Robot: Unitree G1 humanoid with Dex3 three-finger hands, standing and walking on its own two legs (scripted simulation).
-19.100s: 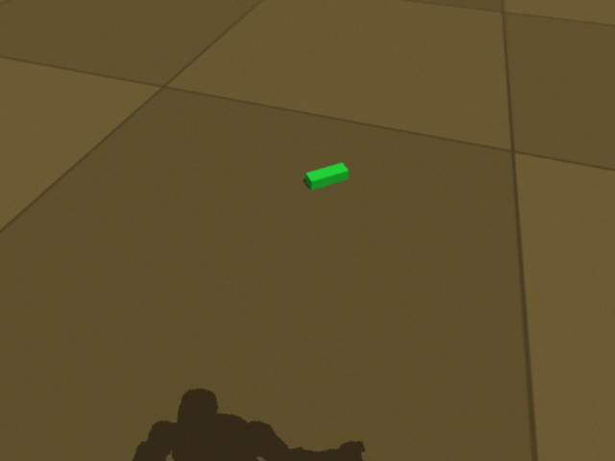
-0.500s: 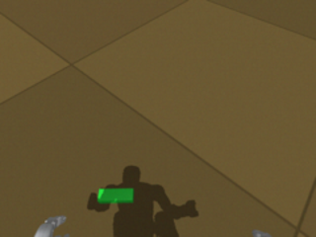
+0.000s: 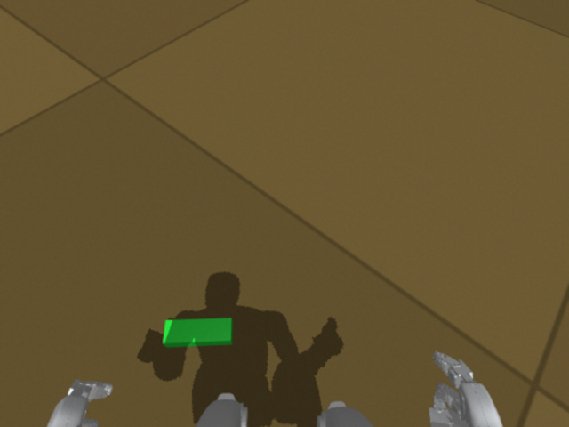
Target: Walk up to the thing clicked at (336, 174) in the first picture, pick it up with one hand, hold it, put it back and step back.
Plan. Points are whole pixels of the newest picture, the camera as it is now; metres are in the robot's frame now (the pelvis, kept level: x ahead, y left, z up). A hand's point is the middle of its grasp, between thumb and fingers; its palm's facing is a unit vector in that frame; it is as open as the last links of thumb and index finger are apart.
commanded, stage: rise first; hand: left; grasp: from above
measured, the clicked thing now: (199, 332) +0.41 +0.23 -0.67
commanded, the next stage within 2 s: none
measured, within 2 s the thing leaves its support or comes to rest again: neither
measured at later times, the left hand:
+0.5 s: hand (120, 422) +0.16 +0.28 -0.25, palm faces -0.36 -0.69 -0.62, open 14.2 cm
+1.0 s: hand (149, 363) +0.28 +0.30 -0.43, palm faces -0.46 -0.25 -0.85, open 14.0 cm
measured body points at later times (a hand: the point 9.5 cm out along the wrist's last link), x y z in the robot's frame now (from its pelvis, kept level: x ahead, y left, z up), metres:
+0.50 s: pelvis -0.04 -0.01 -0.11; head +0.11 +0.01 +0.31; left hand +0.18 +0.31 -0.22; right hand +0.16 -0.26 -0.20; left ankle +0.01 +0.11 -0.67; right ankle -0.01 -0.14 -0.67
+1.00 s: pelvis -0.09 -0.01 -0.29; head +0.12 +0.01 +0.10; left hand +0.30 +0.31 -0.38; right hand +0.01 -0.29 -0.43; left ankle +0.01 +0.11 -0.67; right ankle -0.01 -0.14 -0.67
